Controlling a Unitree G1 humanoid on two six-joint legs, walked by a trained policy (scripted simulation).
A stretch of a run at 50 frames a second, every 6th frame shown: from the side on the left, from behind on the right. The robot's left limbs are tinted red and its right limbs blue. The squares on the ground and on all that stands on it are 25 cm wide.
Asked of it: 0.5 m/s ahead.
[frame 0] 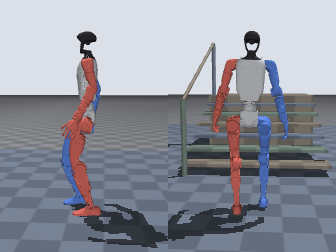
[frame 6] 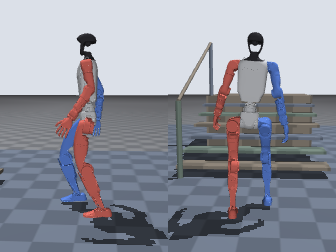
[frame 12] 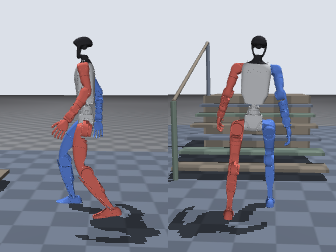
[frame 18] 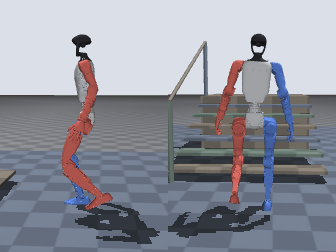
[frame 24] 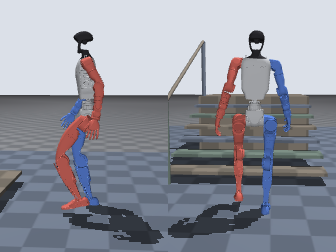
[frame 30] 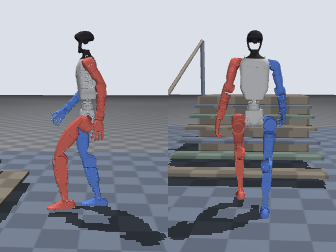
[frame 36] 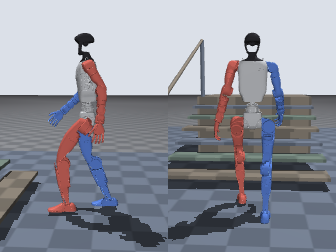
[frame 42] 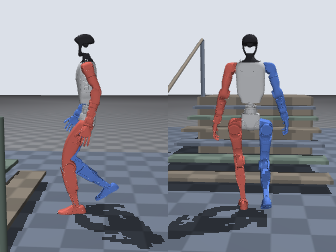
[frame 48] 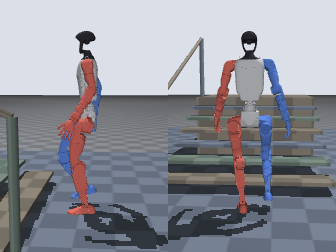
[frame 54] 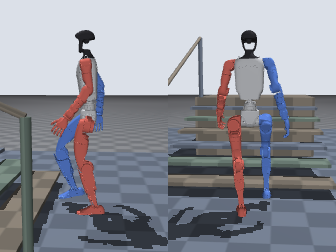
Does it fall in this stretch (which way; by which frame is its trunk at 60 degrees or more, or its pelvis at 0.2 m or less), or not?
no
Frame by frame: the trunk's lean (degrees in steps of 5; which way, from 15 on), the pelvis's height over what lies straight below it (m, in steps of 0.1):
0: 0, 0.8
6: 5, 0.8
12: 5, 0.7
18: 5, 0.8
24: 5, 0.8
30: 5, 0.8
36: 5, 0.8
42: 5, 0.8
48: 5, 0.8
54: 5, 0.8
